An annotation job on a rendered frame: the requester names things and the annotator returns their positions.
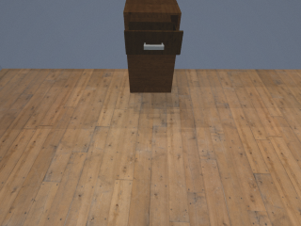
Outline handle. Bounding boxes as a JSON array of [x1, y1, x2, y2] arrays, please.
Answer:
[[143, 42, 165, 50]]

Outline cabinet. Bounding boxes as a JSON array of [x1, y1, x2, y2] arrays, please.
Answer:
[[123, 0, 182, 93]]

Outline drawer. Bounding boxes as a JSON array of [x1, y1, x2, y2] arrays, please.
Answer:
[[124, 22, 183, 56]]

